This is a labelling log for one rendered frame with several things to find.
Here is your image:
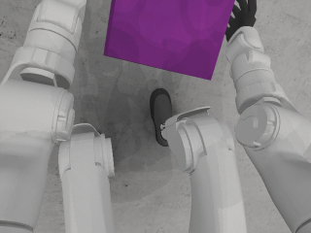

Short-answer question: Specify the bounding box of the right robot hand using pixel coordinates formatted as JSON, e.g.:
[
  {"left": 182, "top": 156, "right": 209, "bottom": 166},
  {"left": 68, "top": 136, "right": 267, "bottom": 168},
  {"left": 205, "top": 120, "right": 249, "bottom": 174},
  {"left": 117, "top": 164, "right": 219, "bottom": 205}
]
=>
[{"left": 225, "top": 0, "right": 257, "bottom": 41}]

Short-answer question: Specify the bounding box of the robot right shin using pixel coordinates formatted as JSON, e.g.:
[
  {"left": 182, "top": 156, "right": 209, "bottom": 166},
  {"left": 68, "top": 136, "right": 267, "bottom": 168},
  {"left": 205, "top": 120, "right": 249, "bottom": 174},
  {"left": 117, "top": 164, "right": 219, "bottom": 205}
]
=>
[{"left": 160, "top": 107, "right": 235, "bottom": 157}]

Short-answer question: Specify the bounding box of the left robot forearm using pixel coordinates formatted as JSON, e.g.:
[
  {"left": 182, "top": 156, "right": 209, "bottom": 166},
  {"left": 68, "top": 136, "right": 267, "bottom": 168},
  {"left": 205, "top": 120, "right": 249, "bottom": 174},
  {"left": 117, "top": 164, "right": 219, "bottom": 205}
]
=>
[{"left": 0, "top": 0, "right": 86, "bottom": 90}]

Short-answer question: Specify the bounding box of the robot shin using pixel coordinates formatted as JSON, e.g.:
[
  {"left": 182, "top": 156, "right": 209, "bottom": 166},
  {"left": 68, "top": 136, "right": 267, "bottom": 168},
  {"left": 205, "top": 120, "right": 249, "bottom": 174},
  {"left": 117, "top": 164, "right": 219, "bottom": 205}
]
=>
[
  {"left": 58, "top": 123, "right": 101, "bottom": 181},
  {"left": 160, "top": 107, "right": 235, "bottom": 157}
]

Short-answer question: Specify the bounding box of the robot left shin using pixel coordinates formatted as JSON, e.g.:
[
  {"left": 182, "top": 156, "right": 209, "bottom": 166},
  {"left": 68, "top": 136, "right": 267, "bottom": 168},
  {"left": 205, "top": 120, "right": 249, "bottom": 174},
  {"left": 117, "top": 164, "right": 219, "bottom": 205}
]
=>
[{"left": 58, "top": 123, "right": 101, "bottom": 181}]

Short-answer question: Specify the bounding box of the left robot upper arm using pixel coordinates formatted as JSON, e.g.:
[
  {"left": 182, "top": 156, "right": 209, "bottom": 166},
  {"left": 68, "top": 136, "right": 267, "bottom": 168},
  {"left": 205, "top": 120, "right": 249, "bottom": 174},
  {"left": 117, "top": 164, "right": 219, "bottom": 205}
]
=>
[{"left": 0, "top": 78, "right": 75, "bottom": 233}]

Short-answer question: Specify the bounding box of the right robot forearm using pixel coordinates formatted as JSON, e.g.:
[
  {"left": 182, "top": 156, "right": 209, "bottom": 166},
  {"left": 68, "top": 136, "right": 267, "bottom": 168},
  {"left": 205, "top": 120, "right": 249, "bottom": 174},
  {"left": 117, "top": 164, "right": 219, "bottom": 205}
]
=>
[{"left": 225, "top": 26, "right": 299, "bottom": 116}]

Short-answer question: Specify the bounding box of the right robot upper arm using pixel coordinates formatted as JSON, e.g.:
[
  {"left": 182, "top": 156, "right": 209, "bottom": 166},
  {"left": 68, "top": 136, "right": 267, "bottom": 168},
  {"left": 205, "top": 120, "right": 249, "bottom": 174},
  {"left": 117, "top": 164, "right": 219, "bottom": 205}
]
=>
[{"left": 234, "top": 102, "right": 311, "bottom": 233}]

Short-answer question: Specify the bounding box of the carton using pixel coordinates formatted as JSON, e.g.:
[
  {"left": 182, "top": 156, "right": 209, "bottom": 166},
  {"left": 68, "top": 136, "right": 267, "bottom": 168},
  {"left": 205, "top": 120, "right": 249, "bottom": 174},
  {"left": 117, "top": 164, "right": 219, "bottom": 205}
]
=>
[{"left": 103, "top": 0, "right": 235, "bottom": 81}]

